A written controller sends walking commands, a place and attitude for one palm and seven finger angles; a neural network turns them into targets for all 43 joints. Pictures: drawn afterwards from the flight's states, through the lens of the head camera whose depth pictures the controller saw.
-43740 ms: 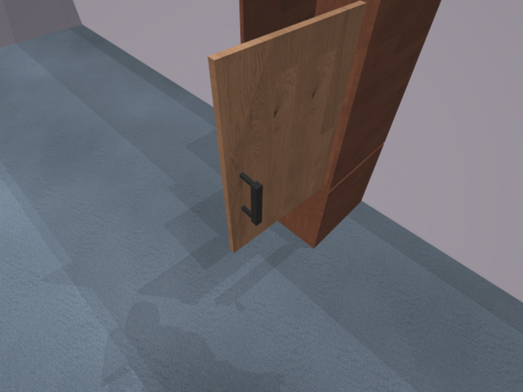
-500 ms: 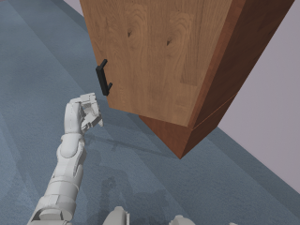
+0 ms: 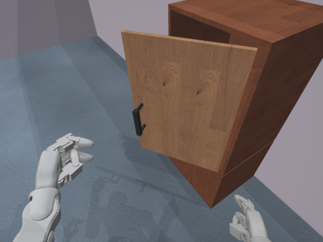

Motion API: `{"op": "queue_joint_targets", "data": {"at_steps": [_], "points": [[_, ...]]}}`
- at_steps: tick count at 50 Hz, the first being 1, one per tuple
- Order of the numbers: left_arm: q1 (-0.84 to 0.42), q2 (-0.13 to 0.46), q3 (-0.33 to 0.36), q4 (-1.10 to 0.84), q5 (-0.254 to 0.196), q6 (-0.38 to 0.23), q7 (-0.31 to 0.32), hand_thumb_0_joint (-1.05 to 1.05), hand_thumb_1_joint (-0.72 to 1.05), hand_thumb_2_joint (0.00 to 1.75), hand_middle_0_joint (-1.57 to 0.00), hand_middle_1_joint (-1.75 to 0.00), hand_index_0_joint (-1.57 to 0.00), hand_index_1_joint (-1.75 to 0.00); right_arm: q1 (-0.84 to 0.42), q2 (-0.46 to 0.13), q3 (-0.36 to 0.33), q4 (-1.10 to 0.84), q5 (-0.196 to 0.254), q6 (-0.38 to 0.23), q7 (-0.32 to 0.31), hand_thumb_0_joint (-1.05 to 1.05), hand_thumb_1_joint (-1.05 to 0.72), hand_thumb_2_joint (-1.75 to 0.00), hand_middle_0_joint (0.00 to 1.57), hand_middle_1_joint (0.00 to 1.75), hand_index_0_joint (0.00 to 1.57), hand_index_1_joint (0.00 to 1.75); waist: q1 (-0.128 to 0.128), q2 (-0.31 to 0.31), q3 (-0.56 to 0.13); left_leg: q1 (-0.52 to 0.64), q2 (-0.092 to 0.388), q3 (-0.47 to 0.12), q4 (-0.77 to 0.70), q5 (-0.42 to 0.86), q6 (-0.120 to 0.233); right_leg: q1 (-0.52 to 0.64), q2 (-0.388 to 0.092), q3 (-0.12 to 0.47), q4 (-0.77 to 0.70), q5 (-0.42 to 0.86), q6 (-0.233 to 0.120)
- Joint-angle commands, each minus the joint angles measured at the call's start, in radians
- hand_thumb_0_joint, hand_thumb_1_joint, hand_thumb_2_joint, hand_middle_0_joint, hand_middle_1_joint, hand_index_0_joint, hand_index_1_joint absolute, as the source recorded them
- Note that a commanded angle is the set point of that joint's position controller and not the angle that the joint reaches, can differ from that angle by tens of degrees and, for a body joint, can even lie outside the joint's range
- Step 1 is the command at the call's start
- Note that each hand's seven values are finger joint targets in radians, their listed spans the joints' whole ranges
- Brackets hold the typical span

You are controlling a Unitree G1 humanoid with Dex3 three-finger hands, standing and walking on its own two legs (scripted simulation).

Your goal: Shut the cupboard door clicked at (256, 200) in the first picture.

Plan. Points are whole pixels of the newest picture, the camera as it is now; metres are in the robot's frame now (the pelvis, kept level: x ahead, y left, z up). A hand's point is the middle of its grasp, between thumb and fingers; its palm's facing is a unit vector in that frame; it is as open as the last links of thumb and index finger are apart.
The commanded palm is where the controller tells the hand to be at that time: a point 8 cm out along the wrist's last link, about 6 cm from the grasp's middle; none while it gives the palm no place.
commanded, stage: draw the hand back to the body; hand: left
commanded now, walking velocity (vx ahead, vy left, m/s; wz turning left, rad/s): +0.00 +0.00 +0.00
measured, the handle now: (140, 119) +0.61 +0.16 -0.10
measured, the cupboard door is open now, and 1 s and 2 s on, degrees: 34 34 34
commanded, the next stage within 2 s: step back with the hand held close in 0.66 s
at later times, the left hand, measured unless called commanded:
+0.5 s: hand (33, 172) +0.19 +0.26 +0.16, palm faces +0.48 -0.77 -0.41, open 7.2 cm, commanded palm +0.15 +0.29 +0.18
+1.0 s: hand (32, 165) +0.21 +0.27 +0.16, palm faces +0.39 -0.78 -0.48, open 7.4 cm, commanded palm +0.15 +0.31 +0.18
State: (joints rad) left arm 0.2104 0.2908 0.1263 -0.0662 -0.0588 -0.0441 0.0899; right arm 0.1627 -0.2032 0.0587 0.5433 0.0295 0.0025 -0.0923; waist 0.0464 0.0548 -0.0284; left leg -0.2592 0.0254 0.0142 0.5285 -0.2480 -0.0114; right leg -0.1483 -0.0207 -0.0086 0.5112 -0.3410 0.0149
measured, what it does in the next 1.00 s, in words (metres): stands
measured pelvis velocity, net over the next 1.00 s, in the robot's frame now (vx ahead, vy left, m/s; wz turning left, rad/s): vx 0.00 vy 0.01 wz -0.01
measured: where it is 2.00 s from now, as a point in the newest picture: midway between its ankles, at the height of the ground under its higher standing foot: outside the picture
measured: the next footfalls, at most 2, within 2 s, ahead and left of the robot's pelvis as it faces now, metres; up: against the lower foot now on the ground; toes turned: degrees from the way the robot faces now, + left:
none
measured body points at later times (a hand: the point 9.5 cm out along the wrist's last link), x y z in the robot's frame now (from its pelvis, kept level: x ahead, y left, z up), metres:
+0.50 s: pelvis +0.01 -0.01 +0.00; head -0.01 -0.04 +0.45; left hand +0.16 +0.30 +0.18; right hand +0.20 -0.23 -0.09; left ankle +0.02 +0.13 -0.73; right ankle -0.04 -0.13 -0.73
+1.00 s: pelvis +0.00 +0.01 +0.00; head +0.01 -0.01 +0.45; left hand +0.18 +0.31 +0.19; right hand +0.18 -0.23 -0.09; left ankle +0.02 +0.13 -0.73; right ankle -0.04 -0.13 -0.73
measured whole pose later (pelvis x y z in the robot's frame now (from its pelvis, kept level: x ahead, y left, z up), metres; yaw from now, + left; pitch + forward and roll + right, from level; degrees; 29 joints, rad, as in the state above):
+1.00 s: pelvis +0.00 +0.01 +0.00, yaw -1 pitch +0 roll -1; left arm 0.50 0.39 0.39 -0.38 -0.06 -0.16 0.10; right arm 0.18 -0.24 -0.01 0.61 0.01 -0.03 -0.09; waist 0.02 0.07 -0.01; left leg -0.27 0.03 0.03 0.50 -0.23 0.00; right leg -0.15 -0.02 0.00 0.45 -0.30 0.03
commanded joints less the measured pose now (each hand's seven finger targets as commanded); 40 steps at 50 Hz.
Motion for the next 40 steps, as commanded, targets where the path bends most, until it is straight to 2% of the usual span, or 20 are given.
{"op": "queue_joint_targets", "data": {"at_steps": [1,3,4,7,8,11,13,14,15,16,18,21,23,24,28,29,33,38,39,40], "points": [[-0.097,0.187,0.158,-0.329,-0.003,-0.059,0.019,0.00,0.90,0.90,-0.56,-0.69,-0.56,-0.69,-0.099,-0.109,-0.042,-0.130,-0.011,-0.068,-0.004,0.00,-0.90,-0.90,0.20,0.30,0.20,0.30,-0.008,0.011,-0.109,0.186,-0.008,0.022,-0.109,0.201,0.031,-0.039,0.024,-0.036,-0.117,0.295,-0.022],[-0.045,0.222,0.204,-0.372,-0.002,-0.061,0.022,0.00,0.90,0.90,-0.50,-0.63,-0.50,-0.63,-0.104,-0.114,-0.045,-0.124,-0.015,-0.080,-0.003,0.00,-0.90,-0.90,0.20,0.30,0.20,0.30,0.003,0.016,-0.106,0.189,-0.010,0.022,-0.115,0.223,0.030,-0.017,0.024,-0.037,-0.125,0.308,-0.022],[-0.027,0.211,0.207,-0.408,-0.003,-0.065,0.022,0.00,0.90,0.90,-0.47,-0.60,-0.47,-0.60,-0.106,-0.106,-0.044,-0.125,-0.014,-0.089,-0.001,0.00,-0.90,-0.90,0.20,0.30,0.20,0.30,0.003,0.031,-0.106,0.196,-0.010,0.024,-0.114,0.242,0.031,-0.013,0.021,-0.037,-0.122,0.326,-0.020],[0.042,0.234,0.259,-0.465,-0.005,-0.070,0.027,0.00,0.90,0.90,-0.39,-0.51,-0.39,-0.51,-0.102,-0.105,-0.050,-0.116,-0.018,-0.106,0.004,0.00,-0.90,-0.90,0.20,0.30,0.20,0.30,0.010,0.006,-0.115,0.206,-0.011,0.029,-0.109,0.265,0.033,-0.003,0.023,-0.041,-0.124,0.348,-0.017],[0.078,0.250,0.280,-0.468,-0.005,-0.070,0.028,0.00,0.90,0.90,-0.36,-0.48,-0.36,-0.48,-0.105,-0.111,-0.054,-0.111,-0.018,-0.113,0.005,0.00,-0.90,-0.90,0.20,0.30,0.20,0.30,0.014,-0.001,-0.095,0.198,-0.010,0.030,-0.108,0.270,0.033,-0.003,0.022,-0.038,-0.132,0.352,-0.016],[0.116,0.257,0.318,-0.525,-0.009,-0.080,0.031,0.00,0.90,0.90,-0.28,-0.39,-0.28,-0.39,-0.102,-0.107,-0.059,-0.105,-0.017,-0.129,0.007,0.00,-0.90,-0.90,0.20,0.30,0.20,0.30,0.014,0.026,-0.077,0.198,-0.010,0.036,-0.108,0.255,0.033,-0.015,0.018,-0.040,-0.135,0.336,-0.012],[0.160,0.291,0.371,-0.528,-0.012,-0.087,0.034,0.00,0.90,0.90,-0.23,-0.33,-0.23,-0.33,-0.101,-0.114,-0.067,-0.097,-0.017,-0.138,0.005,0.00,-0.90,-0.90,0.20,0.30,0.20,0.30,0.021,-0.009,-0.058,0.187,-0.009,0.035,-0.110,0.245,0.034,-0.016,0.020,-0.040,-0.145,0.325,-0.011],[0.177,0.295,0.390,-0.541,-0.014,-0.093,0.035,0.00,0.90,0.90,-0.20,-0.30,-0.20,-0.30,-0.101,-0.109,-0.069,-0.099,-0.015,-0.142,0.004,0.00,-0.90,-0.90,0.20,0.30,0.20,0.30,0.023,-0.005,-0.073,0.192,-0.009,0.040,-0.108,0.242,0.036,-0.012,0.017,-0.036,-0.140,0.326,-0.009],[0.190,0.242,0.345,-0.495,-0.013,-0.091,0.030,0.00,0.90,0.90,-0.20,-0.30,-0.20,-0.30,-0.098,-0.107,-0.067,-0.091,-0.014,-0.143,0.004,0.00,-0.90,-0.90,0.20,0.30,0.20,0.30,0.014,-0.024,-0.034,0.180,-0.009,0.044,-0.109,0.228,0.037,-0.034,0.018,-0.041,-0.140,0.312,-0.006],[0.184,0.221,0.325,-0.474,-0.012,-0.088,0.027,0.00,0.90,0.90,-0.20,-0.30,-0.20,-0.30,-0.091,-0.112,-0.070,-0.089,-0.013,-0.142,0.006,0.00,-0.90,-0.90,0.20,0.30,0.20,0.30,0.007,-0.037,-0.010,0.178,-0.006,0.043,-0.113,0.220,0.037,-0.050,0.019,-0.042,-0.143,0.301,-0.004],[0.159,0.213,0.307,-0.455,-0.011,-0.084,0.024,0.00,0.90,0.90,-0.20,-0.30,-0.20,-0.30,-0.087,-0.125,-0.078,-0.083,-0.013,-0.145,0.004,0.00,-0.90,-0.90,0.20,0.30,0.20,0.30,0.001,-0.048,0.013,0.178,-0.006,0.042,-0.116,0.202,0.041,-0.066,0.018,-0.037,-0.155,0.275,-0.002],[0.129,0.231,0.318,-0.461,-0.009,-0.090,0.028,0.00,0.90,0.90,-0.20,-0.30,-0.20,-0.30,-0.090,-0.126,-0.080,-0.087,-0.014,-0.146,-0.001,0.00,-0.90,-0.90,0.20,0.30,0.20,0.30,0.007,-0.069,-0.014,0.181,-0.011,0.039,-0.120,0.179,0.048,-0.058,0.015,-0.032,-0.153,0.251,-0.001],[0.120,0.271,0.346,-0.499,-0.004,-0.099,0.033,0.00,0.90,0.90,-0.20,-0.30,-0.20,-0.30,-0.094,-0.128,-0.082,-0.081,-0.017,-0.152,-0.005,0.00,-0.90,-0.90,0.20,0.30,0.20,0.30,0.016,-0.025,-0.051,0.193,-0.014,0.042,-0.115,0.197,0.048,-0.034,0.013,-0.025,-0.153,0.270,-0.004],[0.120,0.261,0.340,-0.515,-0.005,-0.102,0.034,0.00,0.90,0.90,-0.20,-0.30,-0.20,-0.30,-0.099,-0.119,-0.078,-0.085,-0.017,-0.156,-0.006,0.00,-0.90,-0.90,0.20,0.30,0.20,0.30,0.017,0.001,-0.064,0.197,-0.015,0.045,-0.114,0.200,0.047,-0.026,0.009,-0.025,-0.146,0.277,-0.005],[0.147,0.297,0.379,-0.523,-0.008,-0.106,0.039,0.00,0.90,0.90,-0.20,-0.30,-0.20,-0.30,-0.103,-0.115,-0.075,-0.079,-0.019,-0.167,-0.008,0.00,-0.90,-0.90,0.20,0.30,0.20,0.30,0.027,0.006,-0.047,0.182,-0.016,0.047,-0.108,0.213,0.043,-0.021,0.012,-0.023,-0.156,0.296,-0.006],[0.145,0.275,0.365,-0.519,-0.009,-0.108,0.037,0.00,0.90,0.90,-0.20,-0.30,-0.20,-0.30,-0.104,-0.108,-0.072,-0.081,-0.017,-0.168,-0.007,0.00,-0.90,-0.90,0.20,0.30,0.20,0.30,0.022,0.000,-0.038,0.178,-0.016,0.048,-0.111,0.208,0.042,-0.023,0.011,-0.025,-0.153,0.293,-0.005],[0.163,0.270,0.368,-0.494,-0.011,-0.107,0.033,0.00,0.90,0.90,-0.20,-0.30,-0.20,-0.30,-0.098,-0.112,-0.074,-0.074,-0.017,-0.166,-0.008,0.00,-0.90,-0.90,0.20,0.30,0.20,0.30,0.020,0.023,-0.007,0.179,-0.012,0.053,-0.113,0.209,0.039,-0.037,0.015,-0.023,-0.169,0.288,-0.006],[0.179,0.255,0.358,-0.476,-0.015,-0.104,0.027,0.00,0.90,0.90,-0.20,-0.30,-0.20,-0.30,-0.098,-0.114,-0.077,-0.077,-0.017,-0.165,-0.004,0.00,-0.90,-0.90,0.20,0.30,0.20,0.30,0.020,0.002,-0.013,0.184,-0.009,0.052,-0.121,0.206,0.040,-0.033,0.018,-0.025,-0.172,0.281,-0.003],[0.168,0.242,0.344,-0.490,-0.016,-0.106,0.026,0.00,0.90,0.90,-0.20,-0.30,-0.20,-0.30,-0.097,-0.112,-0.076,-0.082,-0.016,-0.163,-0.004,0.00,-0.90,-0.90,0.20,0.30,0.20,0.30,0.016,-0.001,-0.018,0.188,-0.008,0.052,-0.122,0.211,0.040,-0.030,0.016,-0.026,-0.167,0.285,-0.003],[0.075,0.337,0.421,-0.532,-0.009,-0.143,0.033,0.00,0.90,0.90,-0.20,-0.30,-0.20,-0.30,-0.092,-0.143,-0.084,-0.093,-0.013,-0.139,0.000,0.00,-0.90,-0.90,0.20,0.30,0.20,0.30,-0.028,-0.012,0.032,0.125,0.009,0.050,-0.049,0.147,0.049,-0.126,-0.043,0.047,-0.219,0.322,-0.010]]}}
